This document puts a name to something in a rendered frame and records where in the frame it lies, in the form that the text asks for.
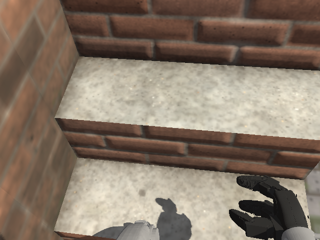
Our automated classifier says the robot right hand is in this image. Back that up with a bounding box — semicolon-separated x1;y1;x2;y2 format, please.
229;175;309;240

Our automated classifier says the left robot thigh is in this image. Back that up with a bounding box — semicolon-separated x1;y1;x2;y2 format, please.
116;223;160;240

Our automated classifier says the left robot shin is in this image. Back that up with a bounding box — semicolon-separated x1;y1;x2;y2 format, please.
135;220;149;227

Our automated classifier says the robot right forearm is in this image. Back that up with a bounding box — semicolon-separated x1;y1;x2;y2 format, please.
281;226;319;240

